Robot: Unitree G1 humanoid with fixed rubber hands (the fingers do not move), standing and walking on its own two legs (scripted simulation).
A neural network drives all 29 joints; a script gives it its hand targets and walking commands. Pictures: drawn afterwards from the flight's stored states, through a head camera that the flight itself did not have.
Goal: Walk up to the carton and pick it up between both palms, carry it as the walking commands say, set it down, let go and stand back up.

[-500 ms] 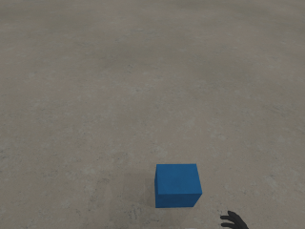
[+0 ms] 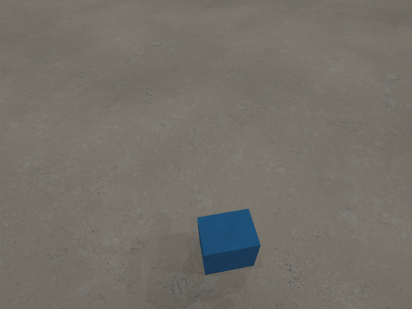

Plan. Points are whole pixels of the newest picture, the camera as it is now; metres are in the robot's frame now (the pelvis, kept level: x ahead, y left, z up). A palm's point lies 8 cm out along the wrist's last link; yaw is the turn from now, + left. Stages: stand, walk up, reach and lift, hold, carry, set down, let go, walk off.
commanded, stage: walk up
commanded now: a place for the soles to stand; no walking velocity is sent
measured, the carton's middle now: (226, 242) +0.53 -0.07 -0.64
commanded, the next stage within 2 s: none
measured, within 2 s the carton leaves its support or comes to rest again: neither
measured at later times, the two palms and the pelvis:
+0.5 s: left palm out of the picture +0.09 +0.25 -0.12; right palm out of the picture +0.07 -0.28 -0.11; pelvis +0.02 -0.01 +0.00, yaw +0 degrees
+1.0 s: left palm out of the picture +0.09 +0.24 -0.12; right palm out of the picture +0.08 -0.28 -0.11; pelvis +0.02 -0.01 +0.00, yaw +0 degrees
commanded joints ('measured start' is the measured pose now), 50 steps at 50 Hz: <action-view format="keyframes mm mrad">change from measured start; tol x8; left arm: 1 -49 149 23 -72 -2 -11 0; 50 77 162 28 -93 35 -17 -42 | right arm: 1 39 -110 -20 -59 -8 -44 -10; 44 -54 -140 -22 -46 -9 -22 -14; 48 -43 -129 -21 -39 -8 -28 -12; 50 96 -157 -43 -18 -30 -36 -13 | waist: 1 -4 -90 -23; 7 15 -43 78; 17 14 46 -13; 24 10 -6 -95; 50 3 -3 10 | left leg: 1 95 9 -64 -79 36 31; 5 67 17 -107 -119 -111 31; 32 110 42 -77 -49 214 29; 48 91 43 -104 -122 -9 31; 50 99 81 -198 -146 -370 55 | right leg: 1 -103 -91 133 -179 -34 -92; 6 -171 -72 152 -215 -221 -84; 30 -37 -79 100 -98 292 -79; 48 -99 -65 116 -162 -1 -72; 49 -125 -60 111 -155 -355 -77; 50 -197 -53 116 -150 -480 -69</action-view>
